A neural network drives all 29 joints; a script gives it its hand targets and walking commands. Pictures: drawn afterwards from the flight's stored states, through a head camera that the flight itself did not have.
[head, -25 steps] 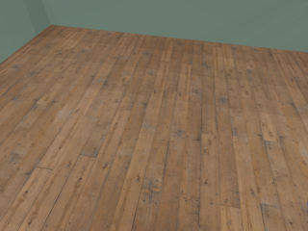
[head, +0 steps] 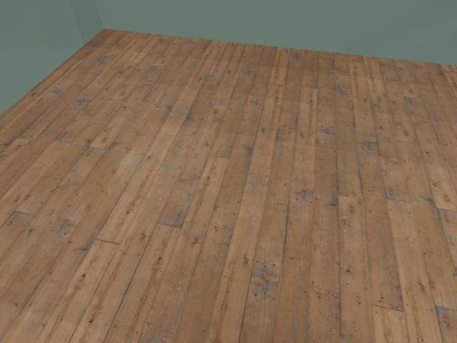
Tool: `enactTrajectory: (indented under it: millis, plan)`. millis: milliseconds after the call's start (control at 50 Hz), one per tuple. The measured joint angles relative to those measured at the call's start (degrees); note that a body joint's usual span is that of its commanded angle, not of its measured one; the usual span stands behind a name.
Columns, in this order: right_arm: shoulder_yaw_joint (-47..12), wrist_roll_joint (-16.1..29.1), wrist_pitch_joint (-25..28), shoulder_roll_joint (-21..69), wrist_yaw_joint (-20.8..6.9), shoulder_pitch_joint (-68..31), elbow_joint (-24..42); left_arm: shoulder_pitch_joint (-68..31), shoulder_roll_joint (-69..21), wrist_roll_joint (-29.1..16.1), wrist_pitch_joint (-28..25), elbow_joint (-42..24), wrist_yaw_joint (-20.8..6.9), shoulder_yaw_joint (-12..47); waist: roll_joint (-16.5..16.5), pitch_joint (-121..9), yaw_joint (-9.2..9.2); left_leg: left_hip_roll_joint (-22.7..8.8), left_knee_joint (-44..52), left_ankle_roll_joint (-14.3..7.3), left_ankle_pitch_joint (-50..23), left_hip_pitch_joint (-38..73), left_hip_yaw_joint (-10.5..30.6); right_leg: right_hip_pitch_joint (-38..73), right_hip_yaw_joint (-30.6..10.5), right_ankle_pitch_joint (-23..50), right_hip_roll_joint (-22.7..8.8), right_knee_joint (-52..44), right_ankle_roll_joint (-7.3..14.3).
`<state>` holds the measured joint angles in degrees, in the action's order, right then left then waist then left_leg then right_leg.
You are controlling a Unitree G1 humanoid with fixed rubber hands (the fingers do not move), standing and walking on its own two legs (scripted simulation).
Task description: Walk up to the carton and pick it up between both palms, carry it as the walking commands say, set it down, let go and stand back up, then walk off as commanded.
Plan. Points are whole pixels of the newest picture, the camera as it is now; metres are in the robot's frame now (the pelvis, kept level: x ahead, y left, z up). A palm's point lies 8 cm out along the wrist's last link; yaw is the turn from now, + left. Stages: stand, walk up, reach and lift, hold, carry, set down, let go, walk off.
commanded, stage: stand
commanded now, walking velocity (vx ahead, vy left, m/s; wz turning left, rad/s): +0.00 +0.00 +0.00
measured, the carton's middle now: out of the picture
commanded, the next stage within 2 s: none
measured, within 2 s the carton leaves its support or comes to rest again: neither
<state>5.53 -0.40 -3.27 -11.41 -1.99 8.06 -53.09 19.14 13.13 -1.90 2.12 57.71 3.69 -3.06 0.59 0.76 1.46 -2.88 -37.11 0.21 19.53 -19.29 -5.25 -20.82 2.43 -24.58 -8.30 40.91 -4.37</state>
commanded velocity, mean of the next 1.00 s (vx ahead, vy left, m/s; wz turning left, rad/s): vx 0.00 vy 0.00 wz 0.00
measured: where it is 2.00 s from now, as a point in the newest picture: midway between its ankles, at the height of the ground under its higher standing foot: outside the picture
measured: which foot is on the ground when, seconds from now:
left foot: down 0.00-1.00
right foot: up 0.00-0.58, down 0.60-1.00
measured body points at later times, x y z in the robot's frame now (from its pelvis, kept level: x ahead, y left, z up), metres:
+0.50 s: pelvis +0.01 +0.05 +0.01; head +0.03 +0.07 +0.46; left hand +0.01 +0.31 -0.14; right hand +0.09 -0.20 -0.12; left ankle -0.01 +0.10 -0.72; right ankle -0.03 -0.08 -0.69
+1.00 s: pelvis +0.00 +0.03 +0.01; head +0.02 +0.03 +0.46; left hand +0.01 +0.28 -0.14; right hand +0.05 -0.22 -0.14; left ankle -0.01 +0.10 -0.72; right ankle +0.01 -0.08 -0.72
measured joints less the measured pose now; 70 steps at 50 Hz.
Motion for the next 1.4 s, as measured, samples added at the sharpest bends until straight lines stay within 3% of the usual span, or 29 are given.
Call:
enactTrajectory:
  millis: [60, 140, 260, 400, 520, 600, 760, 1080, 1400]
  plan:
    - [0.01, -0.01, 0.53, 0.04, 0.79, 2.13, -0.37, -0.72, -0.04, 0.00, 0.11, -0.04, -0.58, -0.02, 0.06, -0.02, 0.00, 0.43, 3.20, -1.73, -0.34, 3.00, 0.01, -0.16, -2.35, -2.29, 3.79, 8.60, 1.54]
    - [0.01, -0.01, 0.86, 0.12, 2.48, 4.22, -0.68, -1.19, -0.03, 0.00, 0.11, -0.05, -1.06, -0.02, 0.70, 0.02, 0.05, 1.66, 7.70, -3.03, -2.37, 4.97, -0.30, -0.22, -2.52, -2.08, 6.31, 12.73, 1.54]
    - [0.00, -0.01, 1.85, 0.89, 4.42, 4.40, -1.76, -1.19, -0.05, 0.00, 0.13, -0.05, -1.16, -0.02, 1.79, 0.03, 0.01, 4.24, 9.40, -5.50, -3.12, 5.06, -1.02, -0.23, -2.29, -1.74, 6.82, 12.69, 1.18]
    - [-0.01, 0.00, 2.25, 1.48, 4.11, 3.08, -1.84, -1.81, -0.05, 0.00, 0.13, -0.05, -1.16, -0.02, 1.61, 0.02, -1.08, 6.03, 9.40, -6.44, -3.33, 5.59, -1.16, -0.24, -2.07, -1.76, 6.81, 11.50, 1.16]
    - [-0.02, -0.01, 2.16, 1.51, 3.82, 2.72, -2.16, -2.15, -0.09, 0.00, 0.14, -0.07, -1.22, -0.01, 1.45, 0.01, -1.05, 6.54, 9.41, -6.35, -3.67, 5.73, -1.33, 0.50, -2.02, -1.82, 6.78, 6.19, 2.55]
    - [-0.01, -0.01, 1.87, 1.53, 3.78, 2.89, -2.29, -2.15, -0.12, 0.00, -0.20, -0.09, -1.27, -0.01, 2.12, 0.04, -1.01, 7.58, 9.04, -5.34, -3.78, 5.66, -1.61, 3.53, -2.52, 9.38, 5.73, -7.91, 4.36]
    - [0.00, -0.01, 1.04, 1.52, 2.94, 3.84, -3.19, -2.18, -1.28, 0.00, -1.14, -0.06, -1.66, -0.02, 0.40, 0.07, -1.03, 5.28, 9.23, -4.21, -4.03, 5.61, -1.55, 3.92, -2.44, 9.37, 7.95, -9.89, 4.76]
    - [-0.01, -0.01, 1.57, 1.52, 4.05, 4.11, -5.01, -2.18, -1.30, 0.01, -1.77, -0.06, -2.37, -0.02, 0.41, 0.07, -1.03, 5.05, 9.23, -4.18, -3.89, 5.63, -1.56, 3.93, -2.44, 9.46, 8.19, -9.97, 4.87]
    - [-0.01, -0.01, 1.71, 1.52, 3.48, 3.63, -5.06, -2.18, -1.49, 0.01, -1.79, -0.05, -2.37, -0.02, 0.37, 0.07, -1.04, 4.91, 9.23, -3.92, -3.95, 5.66, -1.56, 3.94, -2.45, 9.52, 8.33, -9.99, 5.18]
